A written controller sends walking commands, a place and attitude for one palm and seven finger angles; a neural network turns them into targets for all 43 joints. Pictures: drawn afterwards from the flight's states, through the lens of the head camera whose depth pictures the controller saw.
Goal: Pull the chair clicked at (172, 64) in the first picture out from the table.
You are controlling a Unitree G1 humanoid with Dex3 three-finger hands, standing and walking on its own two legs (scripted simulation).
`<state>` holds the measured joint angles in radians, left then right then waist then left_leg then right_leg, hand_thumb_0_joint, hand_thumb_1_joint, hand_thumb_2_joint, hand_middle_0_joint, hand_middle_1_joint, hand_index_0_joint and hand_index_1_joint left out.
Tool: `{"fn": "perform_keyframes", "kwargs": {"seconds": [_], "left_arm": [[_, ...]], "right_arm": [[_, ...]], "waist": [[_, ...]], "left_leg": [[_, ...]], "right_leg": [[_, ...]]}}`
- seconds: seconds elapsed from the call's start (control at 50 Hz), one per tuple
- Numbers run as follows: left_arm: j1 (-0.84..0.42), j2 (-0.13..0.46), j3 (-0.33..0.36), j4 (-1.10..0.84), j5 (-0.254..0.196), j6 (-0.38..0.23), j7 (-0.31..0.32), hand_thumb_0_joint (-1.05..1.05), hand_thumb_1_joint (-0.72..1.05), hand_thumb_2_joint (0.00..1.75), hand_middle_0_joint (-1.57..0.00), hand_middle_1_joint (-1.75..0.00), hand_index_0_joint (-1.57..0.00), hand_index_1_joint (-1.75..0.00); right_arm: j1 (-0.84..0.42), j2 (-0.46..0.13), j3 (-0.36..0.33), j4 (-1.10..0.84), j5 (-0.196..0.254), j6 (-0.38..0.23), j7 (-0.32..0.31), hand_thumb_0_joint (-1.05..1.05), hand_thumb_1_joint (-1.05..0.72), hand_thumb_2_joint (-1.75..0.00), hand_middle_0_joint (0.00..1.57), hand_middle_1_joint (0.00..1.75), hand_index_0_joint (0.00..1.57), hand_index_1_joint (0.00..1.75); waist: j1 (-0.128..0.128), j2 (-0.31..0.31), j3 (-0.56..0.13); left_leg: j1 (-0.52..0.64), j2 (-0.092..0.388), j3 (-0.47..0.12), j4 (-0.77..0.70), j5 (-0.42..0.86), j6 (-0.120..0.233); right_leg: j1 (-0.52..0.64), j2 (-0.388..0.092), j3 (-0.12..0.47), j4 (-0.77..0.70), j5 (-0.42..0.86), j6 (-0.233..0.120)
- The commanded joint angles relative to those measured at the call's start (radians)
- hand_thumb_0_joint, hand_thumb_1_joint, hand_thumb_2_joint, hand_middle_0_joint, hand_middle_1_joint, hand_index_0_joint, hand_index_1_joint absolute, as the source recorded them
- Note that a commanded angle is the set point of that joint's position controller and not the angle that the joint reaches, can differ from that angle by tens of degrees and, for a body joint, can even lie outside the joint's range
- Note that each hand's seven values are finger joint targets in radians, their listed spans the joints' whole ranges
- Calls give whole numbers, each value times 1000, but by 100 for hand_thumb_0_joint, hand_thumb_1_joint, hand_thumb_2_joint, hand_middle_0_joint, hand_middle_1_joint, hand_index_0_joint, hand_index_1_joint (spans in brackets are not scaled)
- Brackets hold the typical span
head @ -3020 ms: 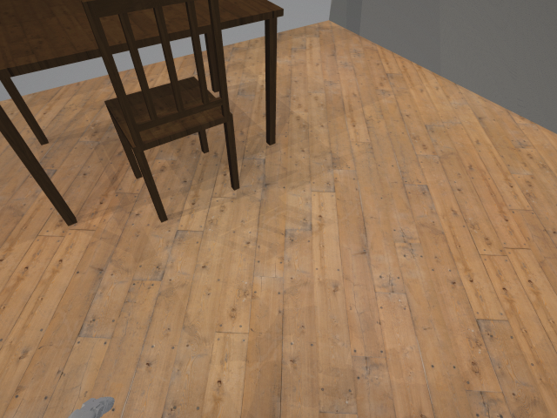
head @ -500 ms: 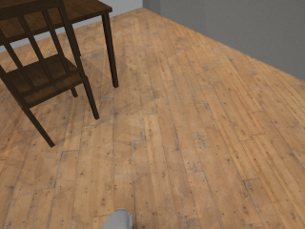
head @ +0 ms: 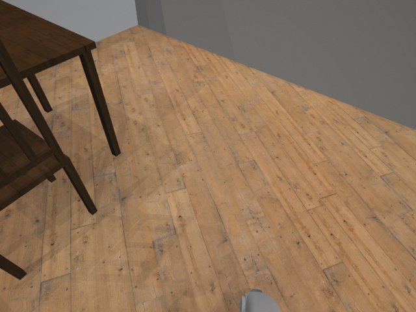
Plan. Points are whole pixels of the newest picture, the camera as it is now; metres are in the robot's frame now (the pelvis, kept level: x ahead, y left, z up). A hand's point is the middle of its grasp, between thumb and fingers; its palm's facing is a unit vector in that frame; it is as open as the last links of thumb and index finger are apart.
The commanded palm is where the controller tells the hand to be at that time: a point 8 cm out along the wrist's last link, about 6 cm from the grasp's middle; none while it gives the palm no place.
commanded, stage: walk to a spot facing it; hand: left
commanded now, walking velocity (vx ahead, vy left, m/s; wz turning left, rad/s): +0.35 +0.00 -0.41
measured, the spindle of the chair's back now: out of the picture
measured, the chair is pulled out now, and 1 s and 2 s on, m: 0.00 0.00 0.00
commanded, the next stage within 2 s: turn to face it in 0.40 s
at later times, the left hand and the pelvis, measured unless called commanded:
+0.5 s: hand (158, 246) +0.31 +0.13 -0.17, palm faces -0.12 -0.97 -0.23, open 7.2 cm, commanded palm none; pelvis +0.24 -0.05 -0.01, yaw -9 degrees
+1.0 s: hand (154, 196) +0.46 +0.17 -0.17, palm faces +0.09 -0.97 -0.22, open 7.4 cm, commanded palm none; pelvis +0.37 -0.03 -0.01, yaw +4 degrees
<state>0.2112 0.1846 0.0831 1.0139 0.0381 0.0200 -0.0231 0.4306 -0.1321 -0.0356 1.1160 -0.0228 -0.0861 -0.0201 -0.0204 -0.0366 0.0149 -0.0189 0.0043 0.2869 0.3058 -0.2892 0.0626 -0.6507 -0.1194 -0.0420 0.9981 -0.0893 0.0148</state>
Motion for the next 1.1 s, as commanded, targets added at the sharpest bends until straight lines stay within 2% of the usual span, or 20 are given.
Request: {"fn": "perform_keyframes", "kwargs": {"seconds": [0.0, 0.1, 0.16, 0.18, 0.2, 0.22, 0.24, 0.3, 0.38, 0.54, 0.6, 0.62, 0.64, 0.66, 0.74, 0.84, 0.96, 1.02, 1.06, 1.08], "left_arm": [[-141, -3, -15, -95, -5, -21, -10, 0, 90, 90, -20, -30, -20, -30], [-181, -10, -21, -111, -8, -34, -8, 0, 90, 90, -20, -30, -20, -30], [22, 31, -9, -53, -3, -53, 1, 0, 90, 90, -20, -30, -20, -30], [166, 68, 6, -11, 0, -64, 4, 0, 90, 90, -20, -30, -20, -30], [292, 170, 33, 23, 2, -76, 15, 0, 90, 90, -20, -30, -20, -30], [365, 246, 48, 41, -19, -78, 26, 0, 90, 90, -20, -30, -20, -30], [320, 254, 48, 34, -35, -74, 35, 0, 90, 90, -20, -30, -20, -30], [131, 117, 4, 5, -28, -85, 43, 0, 90, 90, -20, -30, -20, -30], [84, 65, -14, 1, -13, -106, 45, 0, 90, 90, -20, -30, -20, -30], [133, 117, -13, 30, -15, -98, 42, 0, 90, 90, -20, -30, -20, -30], [124, 128, -13, 30, -21, -85, 53, 0, 90, 90, -20, -30, -20, -30], [136, 120, -14, 18, -27, -77, 53, 0, 90, 90, -20, -30, -20, -30], [179, 78, -21, 1, -45, -73, 51, 0, 90, 90, -20, -30, -20, -30], [158, 80, -30, -25, -40, -68, 53, 0, 90, 90, -20, -30, -20, -30], [46, 84, -8, -46, -25, -32, 46, 0, 90, 90, -20, -30, -20, -30], [70, 74, 7, -69, -21, 1, 43, 0, 90, 90, -20, -30, -20, -30], [-39, 75, 7, -146, -21, 2, 46, 0, 90, 90, -20, -30, -20, -30], [-4, 79, 5, -160, -31, -5, 50, 0, 90, 90, -20, -30, -20, -30], [51, 102, 8, -154, -33, -15, 53, 0, 90, 90, -20, -30, -20, -30], [91, 138, 16, -153, -30, -24, 57, 0, 90, 90, -20, -30, -20, -30]], "right_arm": [[138, -103, -17, -7, -2, -15, -14, 0, -90, -90, 20, 30, 20, 30], [171, -114, -15, 16, -9, 0, -14, 0, -90, -90, 20, 30, 20, 30], [133, -150, -24, 6, -2, 7, -13, 0, -90, -90, 20, 30, 20, 30], [90, -164, -27, -12, 6, 7, -8, 0, -90, -90, 20, 30, 20, 30], [89, -124, -22, -37, 22, 3, 5, 0, -90, -90, 20, 30, 20, 30], [67, -76, -15, -74, 28, -5, 2, 0, -90, -90, 20, 30, 20, 30], [-19, -88, -21, -95, 26, -3, -2, 0, -90, -90, 20, 30, 20, 30], [-78, -49, -21, -91, 5, 27, 6, 0, -90, -90, 20, 30, 20, 30], [1, -8, -20, -70, -3, 62, 15, 0, -90, -90, 20, 30, 20, 30], [-239, -55, -9, -140, 5, 45, 38, 0, -90, -90, 20, 30, 20, 30], [-123, -108, -18, -103, -2, 41, 30, 0, -90, -90, 20, 30, 20, 30], [-27, -173, -32, -86, -8, 37, 25, 0, -90, -90, 20, 30, 20, 30], [38, -268, -49, -86, -14, 36, 16, 0, -90, -90, 20, 30, 20, 30], [49, -297, -47, -81, 2, 52, 11, 0, -90, -90, 20, 30, 20, 30], [-180, -207, -32, -150, 3, 59, -1, 0, -90, -90, 20, 30, 20, 30], [-216, -218, -51, -187, 2, 73, 7, 0, -90, -90, 20, 30, 20, 30], [-191, -247, -76, -202, -5, 94, 13, 0, -90, -90, 20, 30, 20, 30], [-217, -264, -85, -221, -6, 103, 15, 0, -90, -90, 20, 30, 20, 30], [-246, -260, -90, -235, 3, 108, 18, 0, -90, -90, 20, 30, 20, 30], [-248, -233, -88, -247, 10, 108, 22, 0, -90, -90, 20, 30, 20, 30]], "waist": [[-42, 128, 136], [-44, 155, 144], [51, 164, -3], [128, 154, -85], [175, -4, -215], [161, -133, -300], [157, -37, -236], [49, 41, 29], [-33, -35, 43], [30, -89, 42], [-28, -21, -18], [-58, 95, -104], [-65, 320, -193], [-57, 368, -194], [12, 195, -16], [23, 155, -83], [-12, 166, -63], [5, 207, -85], [36, 192, -100], [56, 116, -127]], "left_leg": [[80, 310, -130, -116, 454, 48], [125, 326, -54, -22, 718, 49], [125, 310, -8, 272, 1053, 15], [-3, 287, 21, 473, 955, -17], [-297, 212, 37, 766, 567, -58], [-557, 43, -51, 1084, -262, -105], [-632, 78, -202, 1166, -251, -76], [-578, 178, -259, 1042, -61, -80], [-468, 171, -221, 812, -8, -103], [-445, 103, -161, 396, 114, -89], [-231, 62, -158, 239, 261, -64], [-55, 116, -235, 214, 543, -30], [148, 338, -521, 207, 927, 97], [82, 435, -622, 129, 1013, 187], [-210, 299, -514, 19, 486, 117], [-245, 232, -493, -36, 196, 95], [-220, 225, -591, -9, 176, 114], [-239, 201, -622, 47, 286, 103], [-294, 156, -604, 118, 312, 62], [-385, 105, -563, 201, 218, 9]], "right_leg": [[-99, 8, -60, -180, -27, -14], [13, 72, -130, -313, -134, -66], [300, 161, -188, -403, -168, -114], [540, 144, -164, -461, -66, -134], [857, -72, 111, -480, 18, -219], [1028, -312, 555, -574, 280, -353], [971, -321, 527, -626, 316, -379], [514, -211, 275, -717, 173, -244], [347, -117, 77, -743, 235, -190], [547, -102, 8, -669, 360, -138], [560, -90, -73, -450, 428, -75], [486, -38, -113, -255, 300, -27], [255, 79, -147, 7, -177, 26], [243, 109, -63, 219, -592, 23], [172, 15, 38, 197, -394, 39], [205, 32, 17, 77, -296, 58], [210, 60, 19, -138, -336, 64], [318, 94, 14, -300, -324, 54], [455, 101, 7, -498, -191, 50], [589, 34, 56, -651, -124, 36]]}}
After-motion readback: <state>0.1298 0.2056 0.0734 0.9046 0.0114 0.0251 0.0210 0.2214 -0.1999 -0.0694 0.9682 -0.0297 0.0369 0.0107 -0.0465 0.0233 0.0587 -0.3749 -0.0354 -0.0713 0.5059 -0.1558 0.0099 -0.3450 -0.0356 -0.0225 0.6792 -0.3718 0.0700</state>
